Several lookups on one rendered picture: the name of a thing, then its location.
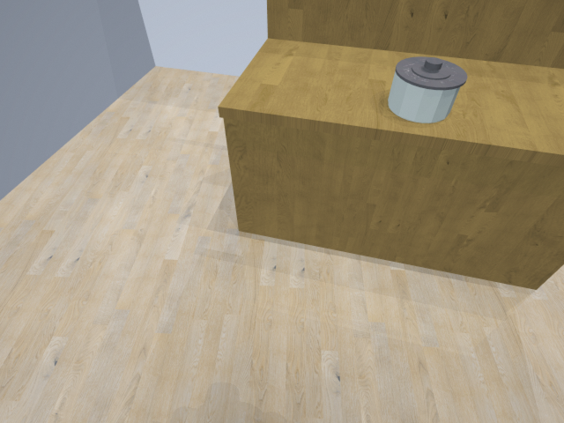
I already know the table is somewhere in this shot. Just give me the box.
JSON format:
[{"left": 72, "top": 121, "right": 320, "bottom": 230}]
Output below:
[{"left": 218, "top": 0, "right": 564, "bottom": 290}]

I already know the knob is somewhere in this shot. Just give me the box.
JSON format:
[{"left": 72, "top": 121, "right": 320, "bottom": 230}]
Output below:
[{"left": 424, "top": 57, "right": 443, "bottom": 71}]

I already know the pot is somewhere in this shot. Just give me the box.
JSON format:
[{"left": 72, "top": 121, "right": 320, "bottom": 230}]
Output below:
[{"left": 388, "top": 71, "right": 461, "bottom": 123}]

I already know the lid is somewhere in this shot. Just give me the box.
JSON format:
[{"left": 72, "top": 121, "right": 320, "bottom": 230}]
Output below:
[{"left": 396, "top": 56, "right": 467, "bottom": 90}]

